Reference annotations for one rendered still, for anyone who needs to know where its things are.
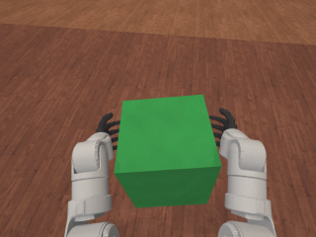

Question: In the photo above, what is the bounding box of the carton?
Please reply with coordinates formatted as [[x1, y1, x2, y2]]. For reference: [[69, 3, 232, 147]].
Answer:
[[114, 95, 222, 208]]

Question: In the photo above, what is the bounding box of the robot left forearm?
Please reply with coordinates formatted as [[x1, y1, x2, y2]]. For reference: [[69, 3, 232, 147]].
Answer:
[[64, 132, 115, 237]]

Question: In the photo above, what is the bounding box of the right robot hand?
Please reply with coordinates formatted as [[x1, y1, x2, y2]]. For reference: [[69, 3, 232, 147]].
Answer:
[[209, 108, 237, 147]]

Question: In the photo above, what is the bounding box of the left robot hand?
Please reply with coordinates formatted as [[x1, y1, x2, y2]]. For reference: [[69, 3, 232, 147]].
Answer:
[[96, 113, 120, 150]]

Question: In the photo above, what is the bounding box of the right robot upper arm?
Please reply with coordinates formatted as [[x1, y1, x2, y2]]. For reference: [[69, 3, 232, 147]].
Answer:
[[217, 220, 275, 237]]

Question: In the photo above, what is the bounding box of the left robot upper arm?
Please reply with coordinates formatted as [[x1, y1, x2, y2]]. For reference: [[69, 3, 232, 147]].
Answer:
[[67, 221, 119, 237]]

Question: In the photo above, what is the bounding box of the robot right forearm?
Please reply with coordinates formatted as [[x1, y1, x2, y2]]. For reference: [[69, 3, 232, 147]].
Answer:
[[219, 128, 277, 237]]

